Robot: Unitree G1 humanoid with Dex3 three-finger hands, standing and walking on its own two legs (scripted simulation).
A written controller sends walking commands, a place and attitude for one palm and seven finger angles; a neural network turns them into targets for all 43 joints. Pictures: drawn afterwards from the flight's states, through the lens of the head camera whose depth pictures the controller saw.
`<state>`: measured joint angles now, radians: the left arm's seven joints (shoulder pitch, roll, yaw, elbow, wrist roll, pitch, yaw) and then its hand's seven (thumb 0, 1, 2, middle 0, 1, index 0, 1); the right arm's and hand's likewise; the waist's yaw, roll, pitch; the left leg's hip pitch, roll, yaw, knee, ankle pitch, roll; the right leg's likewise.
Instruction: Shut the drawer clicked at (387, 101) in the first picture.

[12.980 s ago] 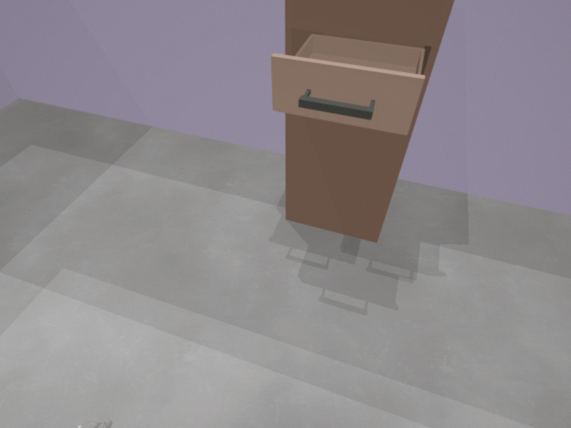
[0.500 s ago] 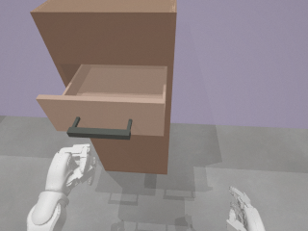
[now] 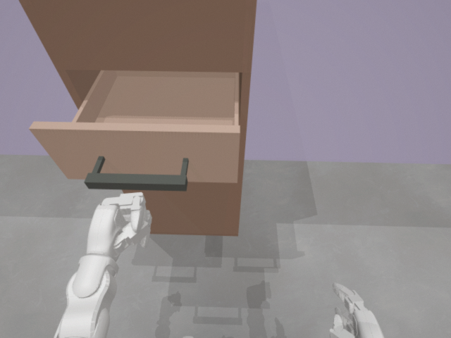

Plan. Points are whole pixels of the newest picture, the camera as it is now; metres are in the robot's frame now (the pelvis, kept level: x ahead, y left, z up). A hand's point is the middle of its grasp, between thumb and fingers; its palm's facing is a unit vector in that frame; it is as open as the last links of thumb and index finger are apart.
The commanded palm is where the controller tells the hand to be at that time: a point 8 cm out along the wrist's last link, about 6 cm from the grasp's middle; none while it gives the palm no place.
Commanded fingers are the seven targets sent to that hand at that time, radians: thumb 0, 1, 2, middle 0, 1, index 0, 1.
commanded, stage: bring the fist close to the handle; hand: left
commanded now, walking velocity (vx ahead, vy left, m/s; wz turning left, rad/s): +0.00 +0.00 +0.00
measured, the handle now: (140, 172) +0.41 +0.19 +0.04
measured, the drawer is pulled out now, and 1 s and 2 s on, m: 0.19 0.18 0.06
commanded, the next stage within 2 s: push the drawer shut in 0.56 s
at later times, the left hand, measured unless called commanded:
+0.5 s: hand (155, 222) +0.31 +0.14 +0.04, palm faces +0.00 -1.00 -0.04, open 3.3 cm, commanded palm +0.28 +0.20 +0.05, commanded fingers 0.00 0.90 0.90 -1.40 -1.60 -1.40 -1.60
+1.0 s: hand (158, 208) +0.33 +0.14 +0.04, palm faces +0.00 -1.00 -0.05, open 3.1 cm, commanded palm +0.32 +0.20 +0.05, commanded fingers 0.00 0.90 0.90 -1.40 -1.60 -1.40 -1.60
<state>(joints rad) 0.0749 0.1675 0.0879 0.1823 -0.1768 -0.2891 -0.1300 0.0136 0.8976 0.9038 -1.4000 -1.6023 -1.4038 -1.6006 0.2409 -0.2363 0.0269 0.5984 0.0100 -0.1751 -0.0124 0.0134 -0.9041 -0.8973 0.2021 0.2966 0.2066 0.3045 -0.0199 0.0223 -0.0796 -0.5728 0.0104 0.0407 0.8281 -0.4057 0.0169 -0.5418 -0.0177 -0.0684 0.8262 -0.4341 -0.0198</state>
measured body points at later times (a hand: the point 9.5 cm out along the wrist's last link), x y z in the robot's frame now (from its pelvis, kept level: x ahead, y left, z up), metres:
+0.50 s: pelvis -0.01 +0.00 -0.01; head +0.04 -0.01 +0.43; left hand +0.30 +0.19 +0.04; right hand +0.13 -0.24 -0.11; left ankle +0.00 +0.11 -0.70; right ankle -0.01 -0.11 -0.70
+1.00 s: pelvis -0.01 -0.01 -0.01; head +0.05 -0.02 +0.43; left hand +0.33 +0.19 +0.04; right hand +0.13 -0.26 -0.12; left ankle +0.00 +0.11 -0.70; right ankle -0.01 -0.11 -0.70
